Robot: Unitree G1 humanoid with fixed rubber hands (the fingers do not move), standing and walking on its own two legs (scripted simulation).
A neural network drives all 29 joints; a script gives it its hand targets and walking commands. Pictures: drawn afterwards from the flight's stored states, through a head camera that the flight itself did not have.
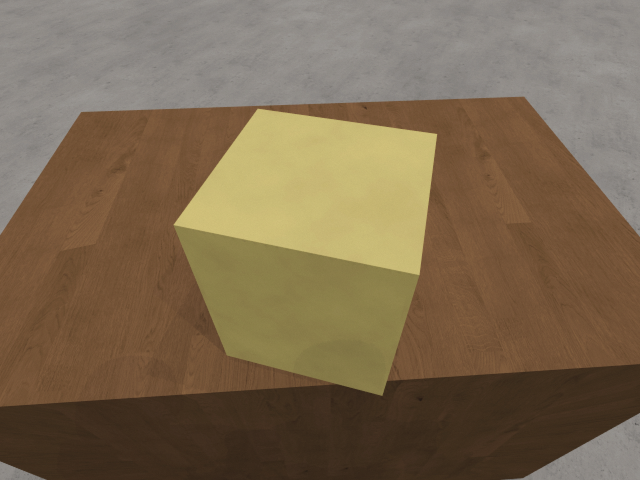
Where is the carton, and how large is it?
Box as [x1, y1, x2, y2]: [174, 109, 436, 395]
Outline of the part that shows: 257,109 174,224 174,227 226,354 381,395 419,274 436,134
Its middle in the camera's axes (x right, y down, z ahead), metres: +0.00 +0.02 +0.48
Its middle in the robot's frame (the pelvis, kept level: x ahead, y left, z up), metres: +0.37 +0.01 +0.10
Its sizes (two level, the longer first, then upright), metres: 0.210 0.200 0.250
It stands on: a pedestal, 0.75 m high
